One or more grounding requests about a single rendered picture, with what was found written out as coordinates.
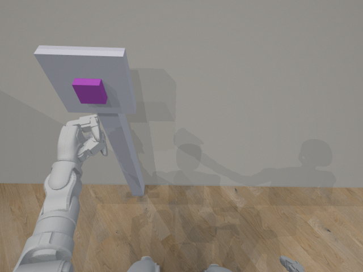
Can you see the robot left upper arm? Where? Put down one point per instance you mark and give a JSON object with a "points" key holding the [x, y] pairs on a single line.
{"points": [[49, 266]]}

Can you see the button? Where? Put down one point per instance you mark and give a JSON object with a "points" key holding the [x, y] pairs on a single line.
{"points": [[90, 91]]}

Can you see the robot left forearm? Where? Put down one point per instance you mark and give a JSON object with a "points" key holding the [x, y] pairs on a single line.
{"points": [[52, 238]]}

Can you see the panel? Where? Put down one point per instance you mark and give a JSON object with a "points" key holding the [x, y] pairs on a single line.
{"points": [[62, 64]]}

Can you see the robot right hand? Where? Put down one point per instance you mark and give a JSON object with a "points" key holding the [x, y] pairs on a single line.
{"points": [[290, 265]]}

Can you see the robot left hand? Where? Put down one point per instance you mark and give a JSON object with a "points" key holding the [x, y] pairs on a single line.
{"points": [[73, 146]]}

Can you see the right robot shin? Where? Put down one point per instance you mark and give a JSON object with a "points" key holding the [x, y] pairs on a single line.
{"points": [[213, 265]]}

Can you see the left robot thigh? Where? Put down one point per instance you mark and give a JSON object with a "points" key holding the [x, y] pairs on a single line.
{"points": [[144, 266]]}

